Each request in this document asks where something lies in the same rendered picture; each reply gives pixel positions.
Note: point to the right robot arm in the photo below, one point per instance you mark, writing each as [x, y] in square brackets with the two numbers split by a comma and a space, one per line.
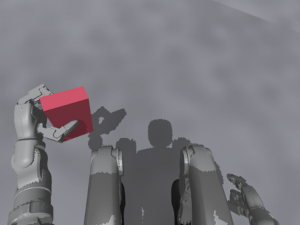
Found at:
[261, 217]

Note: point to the right robot foot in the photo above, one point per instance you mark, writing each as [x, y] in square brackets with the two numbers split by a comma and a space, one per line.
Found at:
[176, 202]

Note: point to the left robot hand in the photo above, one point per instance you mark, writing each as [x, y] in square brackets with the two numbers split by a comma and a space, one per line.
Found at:
[30, 121]

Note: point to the left robot arm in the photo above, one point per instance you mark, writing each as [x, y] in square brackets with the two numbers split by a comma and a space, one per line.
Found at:
[32, 202]

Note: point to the carton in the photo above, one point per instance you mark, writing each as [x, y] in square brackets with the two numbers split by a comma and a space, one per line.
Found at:
[64, 107]

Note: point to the right robot hand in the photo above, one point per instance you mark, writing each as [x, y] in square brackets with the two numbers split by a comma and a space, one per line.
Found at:
[241, 203]

